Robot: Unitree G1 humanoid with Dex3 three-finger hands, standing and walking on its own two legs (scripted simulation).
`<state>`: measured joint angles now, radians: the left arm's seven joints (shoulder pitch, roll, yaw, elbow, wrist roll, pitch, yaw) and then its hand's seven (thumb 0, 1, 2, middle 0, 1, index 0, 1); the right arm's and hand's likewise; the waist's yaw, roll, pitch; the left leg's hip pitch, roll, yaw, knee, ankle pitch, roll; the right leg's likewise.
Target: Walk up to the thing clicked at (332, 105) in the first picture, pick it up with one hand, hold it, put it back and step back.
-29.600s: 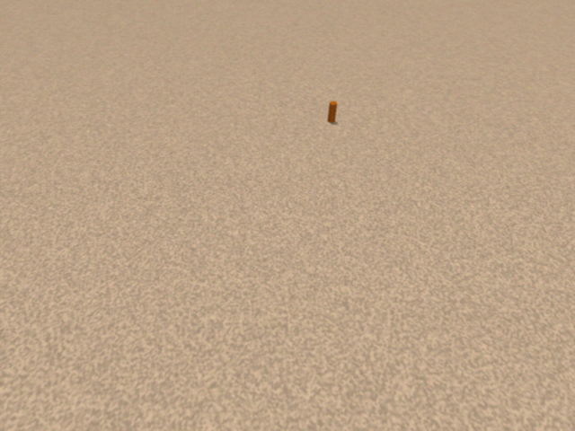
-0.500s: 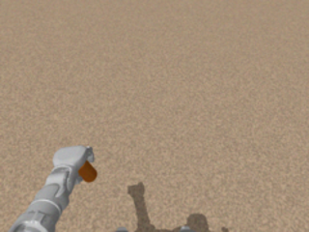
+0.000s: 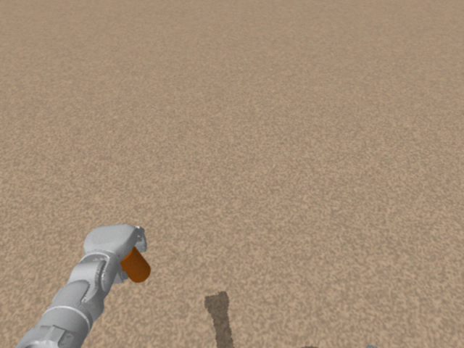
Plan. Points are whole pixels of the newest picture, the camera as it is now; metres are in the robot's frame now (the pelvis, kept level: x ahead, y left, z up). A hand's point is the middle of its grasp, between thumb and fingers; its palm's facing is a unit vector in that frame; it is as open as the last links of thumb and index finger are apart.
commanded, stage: hold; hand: left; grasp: from above
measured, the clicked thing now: (130, 261) +0.34 +0.22 -0.09
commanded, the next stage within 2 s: crouch in 1.64 s
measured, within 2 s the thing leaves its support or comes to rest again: neither
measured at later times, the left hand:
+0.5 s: hand (119, 260) +0.31 +0.21 -0.02, palm faces -0.43 -0.05 -0.90, open 7.9 cm
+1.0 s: hand (116, 260) +0.30 +0.21 +0.00, palm faces -0.42 -0.06 -0.90, open 7.9 cm
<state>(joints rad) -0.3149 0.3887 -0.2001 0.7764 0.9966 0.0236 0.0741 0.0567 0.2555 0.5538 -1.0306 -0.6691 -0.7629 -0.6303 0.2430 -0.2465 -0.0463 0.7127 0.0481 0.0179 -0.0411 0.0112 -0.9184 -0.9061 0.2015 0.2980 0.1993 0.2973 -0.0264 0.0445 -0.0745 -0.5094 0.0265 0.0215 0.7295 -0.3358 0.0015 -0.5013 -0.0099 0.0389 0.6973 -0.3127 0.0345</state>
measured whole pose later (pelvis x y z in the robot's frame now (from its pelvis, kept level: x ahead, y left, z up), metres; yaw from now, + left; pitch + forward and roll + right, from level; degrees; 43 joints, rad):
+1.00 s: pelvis +0.00 -0.01 +0.02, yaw +0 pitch +1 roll +0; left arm -0.23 0.40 -0.21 0.57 0.98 0.03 -0.07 0.06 0.25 0.56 -0.97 -0.71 -0.76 -0.63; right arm 0.19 -0.25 -0.03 0.66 0.07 0.05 -0.06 0.01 -0.92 -0.91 0.20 0.30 0.20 0.30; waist 0.01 0.06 -0.03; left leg -0.31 0.02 0.03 0.53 -0.25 -0.01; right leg -0.32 -0.01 0.05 0.54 -0.25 0.02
